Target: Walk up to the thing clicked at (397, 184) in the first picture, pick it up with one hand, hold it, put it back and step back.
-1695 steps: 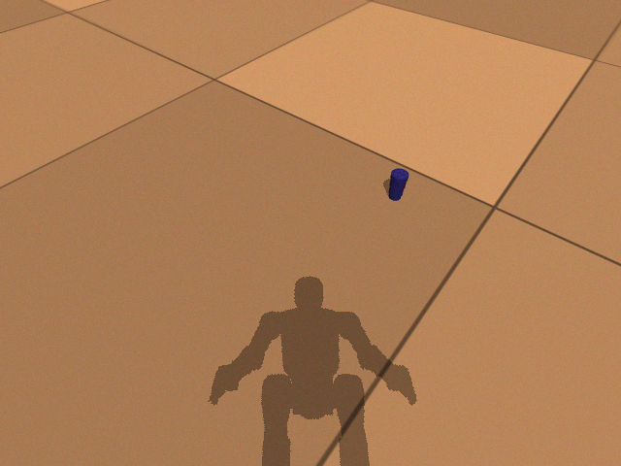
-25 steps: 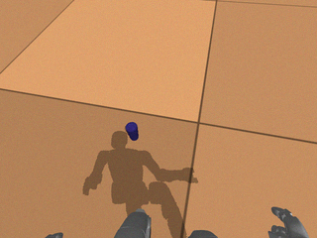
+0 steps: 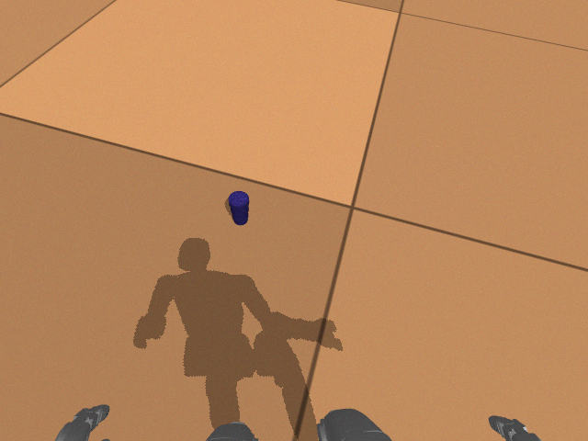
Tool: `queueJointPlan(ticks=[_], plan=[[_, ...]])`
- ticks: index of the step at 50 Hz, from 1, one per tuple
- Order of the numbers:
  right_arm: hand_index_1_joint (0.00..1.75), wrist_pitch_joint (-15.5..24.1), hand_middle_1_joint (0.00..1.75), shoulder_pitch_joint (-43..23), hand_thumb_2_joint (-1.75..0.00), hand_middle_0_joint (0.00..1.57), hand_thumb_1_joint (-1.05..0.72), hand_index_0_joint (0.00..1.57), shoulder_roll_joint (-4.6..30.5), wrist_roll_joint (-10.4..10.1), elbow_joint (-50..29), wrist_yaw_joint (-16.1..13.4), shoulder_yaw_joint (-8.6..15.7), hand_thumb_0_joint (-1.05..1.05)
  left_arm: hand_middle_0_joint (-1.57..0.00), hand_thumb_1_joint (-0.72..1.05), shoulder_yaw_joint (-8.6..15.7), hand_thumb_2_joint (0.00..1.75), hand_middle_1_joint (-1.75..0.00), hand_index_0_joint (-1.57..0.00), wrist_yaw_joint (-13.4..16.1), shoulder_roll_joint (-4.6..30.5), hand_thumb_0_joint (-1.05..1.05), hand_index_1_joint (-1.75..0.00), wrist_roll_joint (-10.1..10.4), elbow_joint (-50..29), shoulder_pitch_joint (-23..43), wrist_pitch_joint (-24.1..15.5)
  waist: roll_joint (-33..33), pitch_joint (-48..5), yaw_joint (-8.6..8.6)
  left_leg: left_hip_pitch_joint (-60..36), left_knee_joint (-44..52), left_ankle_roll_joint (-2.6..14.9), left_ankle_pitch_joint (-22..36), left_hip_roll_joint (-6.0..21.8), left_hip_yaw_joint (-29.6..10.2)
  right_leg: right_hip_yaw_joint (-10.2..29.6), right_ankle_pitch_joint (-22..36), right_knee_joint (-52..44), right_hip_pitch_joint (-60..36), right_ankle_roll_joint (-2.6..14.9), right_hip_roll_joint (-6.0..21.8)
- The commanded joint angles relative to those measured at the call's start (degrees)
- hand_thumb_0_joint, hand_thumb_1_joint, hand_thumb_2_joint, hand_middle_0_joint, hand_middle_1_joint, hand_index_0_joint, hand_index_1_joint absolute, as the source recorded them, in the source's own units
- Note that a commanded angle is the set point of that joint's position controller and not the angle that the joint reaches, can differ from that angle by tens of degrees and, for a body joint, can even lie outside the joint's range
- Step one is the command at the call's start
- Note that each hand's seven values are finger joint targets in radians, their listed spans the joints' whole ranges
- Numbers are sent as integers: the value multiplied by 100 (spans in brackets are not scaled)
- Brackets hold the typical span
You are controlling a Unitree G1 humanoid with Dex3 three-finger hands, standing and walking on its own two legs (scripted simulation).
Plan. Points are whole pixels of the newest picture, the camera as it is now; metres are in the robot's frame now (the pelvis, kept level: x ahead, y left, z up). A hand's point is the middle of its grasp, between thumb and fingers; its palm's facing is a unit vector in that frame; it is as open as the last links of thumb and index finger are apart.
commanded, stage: step back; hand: left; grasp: from the side
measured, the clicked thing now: (239, 209) +0.97 +0.19 -0.70
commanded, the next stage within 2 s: stand in 1.26 s
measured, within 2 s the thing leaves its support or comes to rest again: neither
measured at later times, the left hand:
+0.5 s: hand out of the picture -0.04 +0.27 -0.15, palm faces +0.02 -0.91 -0.41, open 7.4 cm
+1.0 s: hand out of the picture +0.01 +0.22 -0.14, palm faces +0.07 -0.93 -0.37, open 7.4 cm
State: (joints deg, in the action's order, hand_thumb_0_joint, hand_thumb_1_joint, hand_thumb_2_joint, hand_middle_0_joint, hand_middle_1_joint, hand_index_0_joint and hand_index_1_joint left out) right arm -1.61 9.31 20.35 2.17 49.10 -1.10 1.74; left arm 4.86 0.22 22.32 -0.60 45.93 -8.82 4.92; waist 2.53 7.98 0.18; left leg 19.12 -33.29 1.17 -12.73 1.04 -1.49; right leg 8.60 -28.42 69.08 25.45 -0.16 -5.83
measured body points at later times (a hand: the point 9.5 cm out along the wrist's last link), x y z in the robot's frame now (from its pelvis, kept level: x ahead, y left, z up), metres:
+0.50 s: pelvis -0.10 -0.01 -0.01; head -0.09 -0.01 +0.44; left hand -0.04 +0.32 -0.12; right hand -0.07 -0.32 -0.13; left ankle -0.09 +0.11 -0.73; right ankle -0.11 -0.15 -0.72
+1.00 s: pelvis -0.05 -0.04 +0.00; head -0.03 -0.05 +0.45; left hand +0.01 +0.27 -0.12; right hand +0.03 -0.35 -0.13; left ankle -0.03 +0.10 -0.72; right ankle -0.06 -0.15 -0.73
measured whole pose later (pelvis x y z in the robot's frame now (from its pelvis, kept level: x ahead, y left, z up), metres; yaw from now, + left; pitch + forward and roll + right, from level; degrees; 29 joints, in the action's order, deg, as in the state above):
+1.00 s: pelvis -0.05 -0.04 +0.00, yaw +3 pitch -2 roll +0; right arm 0.4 11.7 22.2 1.1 56.6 -0.3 2.6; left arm 3.0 -0.1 19.6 -1.1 55.5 -10.5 -2.1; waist -1.1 4.5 0.9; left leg 19.0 -38.7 0.3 -21.7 1.0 -1.8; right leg -4.3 -19.1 34.0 12.7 1.2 1.4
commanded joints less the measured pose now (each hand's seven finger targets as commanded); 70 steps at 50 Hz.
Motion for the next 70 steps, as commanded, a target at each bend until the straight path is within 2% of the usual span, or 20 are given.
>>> queueJointPlan(ticks=[1, 6, 7, 9, 10, 13, 17, 20, 22, 23, 25, 35, 37, 39, 42, 48, 52, 54, 59, 70], plan=[[30, 149, 30, 13, -90, 20, -90, 20, 1493, -11, -455, -107, 473, 0, -20, 90, 233, 90, -30, -20, 54, 932, 0, -30, -59, -372, -151, -305, -1255, -1141, -125, -1633, 604, 1213, 1486, 1262, -1083, -190, -184, -1803, 107, -179, 464], [30, -67, 30, -136, -90, 20, -90, 20, 1728, -26, -358, 19, 524, 0, -20, 90, 244, 90, -30, -20, 41, 940, 0, -30, -115, 438, -906, -513, -1477, -1327, 43, -536, 283, 794, -506, 839, -651, -1094, 891, -4830, -1736, 135, 293], [30, -78, 30, -207, -90, 20, -90, 20, 1482, -45, -406, 34, 444, 0, -20, 90, 314, 90, -30, -20, 53, 1136, 0, -30, -167, 571, -1130, -551, -918, -1288, 133, 156, -281, 576, -983, 623, -492, -501, 834, -4845, -2081, 259, 528], [30, -34, 30, -710, -90, 20, -90, 20, 1216, -67, -670, -13, 415, 0, -20, 90, 520, 90, -30, -20, 71, 2189, 0, -30, -273, 193, -469, -527, 1008, -586, 463, 1024, -1896, -142, -2009, -309, -648, 2624, -1863, -5728, -151, 1452, 2802], [30, -33, 30, -476, -90, 20, -90, 20, 1578, -69, -497, -13, 572, 0, -20, 90, 519, 90, -30, -20, 100, 2298, 0, -30, -273, 14, 325, -533, 1123, -10, 171, 292, -2733, -220, -1729, 65, -875, 2906, -2449, -5951, 1146, 1640, 3158], [30, 49, 30, -86, -90, 20, -90, 20, 1258, -143, -119, 79, 460, 0, -20, 90, 292, 90, -30, -20, 101, 1313, 0, -30, -218, 42, 564, -638, 216, 54, -138, 548, -2409, -148, -1060, -448, -624, 489, -127, -5094, 54, 986, 1714], [30, 229, 30, -243, -90, 20, -90, 20, 1127, -66, -157, 141, 332, 0, -20, 90, 360, 90, -30, -20, 16, 1540, 0, -30, -258, 310, -321, -711, 942, -327, 362, 777, -761, -244, -1508, -221, -122, 571, -158, -4906, -1420, 914, 1696], [30, 361, 30, 417, -90, 20, -90, 20, 1159, -29, 174, 133, 449, 0, -20, 90, 304, 90, -30, -20, -28, 1473, 0, -30, -182, 211, 5, -564, 797, -620, -6, -673, 1184, -149, -808, -322, 214, 196, 211, -4192, -1075, 805, 1671], [30, 465, 30, 716, -90, 20, -90, 20, 1531, 98, 292, 58, 615, 0, -20, 90, 88, 90, -30, -20, -44, 728, 0, -30, -124, 219, -471, -522, -845, -1039, 4, -1934, 1887, 154, -1207, 701, -1780, -502, 289, -2176, 3, 367, 993], [30, 469, 30, 553, -90, 20, -90, 20, 2122, 83, 184, 73, 696, 0, -20, 90, 102, 90, -30, -20, -25, 835, 0, -30, -39, 211, -217, -530, -1310, -732, -47, -1635, 2203, 918, -2802, 1685, -3473, -1015, -296, -1698, 1018, 183, 563], [30, 444, 30, 270, -90, 20, -90, 20, 2203, 11, 149, 118, 743, 0, -20, 90, 288, 90, -30, -20, -40, 1520, 0, -30, -91, 274, 111, -595, -912, -15, -60, -246, 2310, 1442, -3424, 1865, -3388, -463, -317, -1407, 388, 235, 1006], [30, 300, 30, 39, -90, 20, -90, 20, 1166, -102, 62, 111, 348, 0, -20, 90, 265, 90, -30, -20, -24, 972, 0, -30, -111, 765, -717, -750, -762, -788, 360, 545, 256, 440, -843, 466, -773, -1100, 1334, -4467, -2285, 174, 472], [30, 300, 30, 133, -90, 20, -90, 20, 645, -145, -104, 42, 166, 0, -20, 90, 409, 90, -30, -20, 60, 1649, 0, -30, -234, 691, -849, -813, 829, -837, 453, 1795, -1526, -18, -1807, -639, -456, 1783, 96, -5562, -2681, 739, 2286], [30, 282, 30, 536, -90, 20, -90, 20, 1336, -98, 214, -38, 392, 0, -20, 90, 436, 90, -30, -20, 39, 1815, 0, -30, -186, 434, -24, -806, 363, -420, 155, 1039, -2149, -68, -2058, -2, -579, 2223, -490, -5565, -1272, 1489, 2992], [30, 308, 30, 561, -90, 20, -90, 20, 1142, -107, 437, 14, 317, 0, -20, 90, 252, 90, -30, -20, 54, 1323, 0, -30, -93, 442, 112, -890, 248, -355, 30, 805, -1827, -58, -1379, 9, -686, 606, 1607, -5137, -1386, 997, 2113], [30, 331, 30, 427, -90, 20, -90, 20, 942, -89, 522, 31, 278, 0, -20, 90, 185, 90, -30, -20, 88, 1283, 0, -30, -25, 492, 149, -848, 582, -779, 21, -217, -245, -114, -760, -7, 217, -323, 4671, -4144, -1477, 915, 1999], [30, 365, 30, 434, -90, 20, -90, 20, 1295, -34, 653, -23, 424, 0, -20, 90, 78, 90, -30, -20, 100, 1017, 0, -30, 50, 415, 191, -708, -358, -1264, -22, -1263, 572, 245, 2346, 576, -492, -761, 3565, -3087, -1032, 281, 1336], [30, 362, 30, -318, -90, 20, -90, 20, 1633, -124, 461, -15, 408, 0, -20, 90, 38, 90, -30, -20, 112, 954, 0, -30, 142, 612, 22, -600, -944, -1258, 186, -355, 863, 1017, 1457, 1432, -1383, -972, 1006, -2970, -1412, 138, 760], [30, 282, 30, -675, -90, 20, -90, 20, 1165, -180, 604, 9, 231, 0, -20, 90, 44, 90, -30, -20, 100, 1287, 0, -30, 11, 925, 116, -737, -483, -1214, 73, -463, 239, 123, 1146, 520, -349, -219, 2435, -4244, -1585, 371, 1424], [30, 398, 30, -894, -90, 20, -90, 20, 1176, -167, 1028, 97, 111, 0, -20, 90, -244, 90, -30, -20, 4, 949, 0, -30, 31, 1378, 517, -723, -352, -1037, 16, -1353, 1283, 65, 1549, 718, -482, -541, 2434, -4961, -1812, 99, 1282]])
